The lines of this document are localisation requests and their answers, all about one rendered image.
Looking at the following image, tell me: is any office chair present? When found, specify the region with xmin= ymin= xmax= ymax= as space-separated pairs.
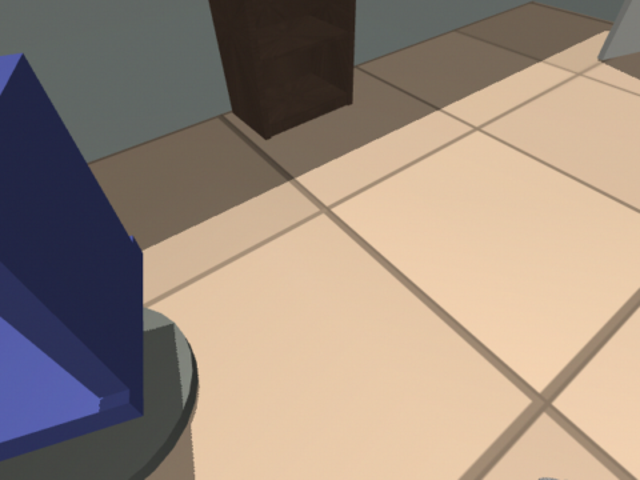
xmin=0 ymin=53 xmax=198 ymax=480

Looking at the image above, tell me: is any bookshelf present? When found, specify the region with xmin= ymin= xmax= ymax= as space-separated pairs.
xmin=209 ymin=0 xmax=356 ymax=140

